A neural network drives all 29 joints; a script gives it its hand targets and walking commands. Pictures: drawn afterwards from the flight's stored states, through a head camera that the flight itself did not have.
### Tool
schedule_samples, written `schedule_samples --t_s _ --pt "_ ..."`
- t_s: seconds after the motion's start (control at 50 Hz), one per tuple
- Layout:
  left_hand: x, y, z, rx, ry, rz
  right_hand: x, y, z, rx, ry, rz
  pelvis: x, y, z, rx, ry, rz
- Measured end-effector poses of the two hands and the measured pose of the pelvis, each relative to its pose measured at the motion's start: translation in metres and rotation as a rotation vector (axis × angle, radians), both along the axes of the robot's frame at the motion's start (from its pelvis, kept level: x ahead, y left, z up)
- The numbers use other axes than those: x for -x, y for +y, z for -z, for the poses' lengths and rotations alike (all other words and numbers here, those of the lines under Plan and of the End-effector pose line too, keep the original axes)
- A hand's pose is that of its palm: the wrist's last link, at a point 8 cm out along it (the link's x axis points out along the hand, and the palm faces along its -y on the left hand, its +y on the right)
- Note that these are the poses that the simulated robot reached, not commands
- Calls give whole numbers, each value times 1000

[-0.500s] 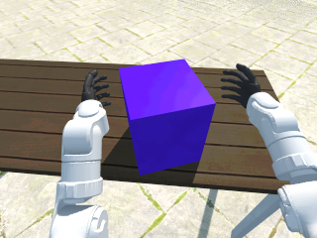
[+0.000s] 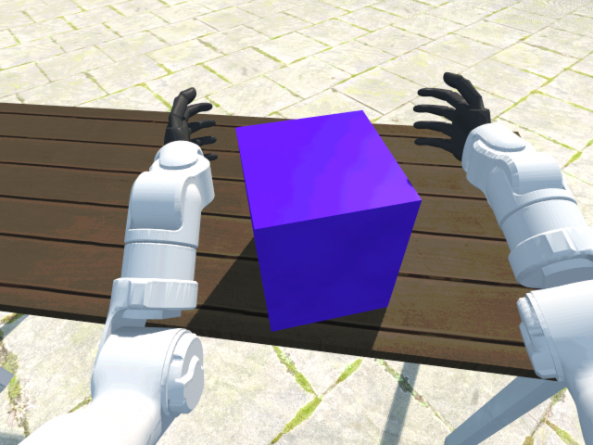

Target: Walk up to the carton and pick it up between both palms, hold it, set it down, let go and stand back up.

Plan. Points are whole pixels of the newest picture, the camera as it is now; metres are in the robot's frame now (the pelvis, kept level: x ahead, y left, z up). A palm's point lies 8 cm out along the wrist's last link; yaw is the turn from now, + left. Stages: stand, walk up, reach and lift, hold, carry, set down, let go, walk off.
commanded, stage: reach and lift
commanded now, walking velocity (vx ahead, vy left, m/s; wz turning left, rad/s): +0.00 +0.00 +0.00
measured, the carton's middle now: (316, 222) +0.45 +0.07 +0.05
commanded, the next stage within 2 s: none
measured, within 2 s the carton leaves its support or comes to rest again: neither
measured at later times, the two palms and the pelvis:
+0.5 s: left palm (200, 184) +0.40 +0.22 +0.15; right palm (466, 161) +0.49 -0.13 +0.17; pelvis +0.00 +0.00 +0.00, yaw +0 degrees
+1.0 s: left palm (212, 211) +0.40 +0.21 +0.10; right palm (434, 183) +0.50 -0.10 +0.12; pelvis +0.00 +0.00 +0.00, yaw +0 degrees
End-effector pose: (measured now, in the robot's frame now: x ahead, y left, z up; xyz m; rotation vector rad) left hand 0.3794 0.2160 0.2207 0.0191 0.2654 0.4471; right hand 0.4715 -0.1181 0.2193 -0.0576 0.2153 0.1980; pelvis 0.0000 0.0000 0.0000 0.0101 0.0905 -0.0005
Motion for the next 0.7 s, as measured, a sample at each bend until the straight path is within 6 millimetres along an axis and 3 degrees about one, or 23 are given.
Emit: schedule_samples --t_s 0.24,0.44,0.7 --pt "-22 -5 34 9 66 34 -12 -8 30 15 56 26 -1 -1 0 2 35 1" --pt "-24 0 55 27 37 54 -17 -13 46 3 42 34 -1 -2 1 3 51 2" --pt "-21 -3 117 55 49 63 -22 -14 93 -7 60 23 0 1 2 6 136 2"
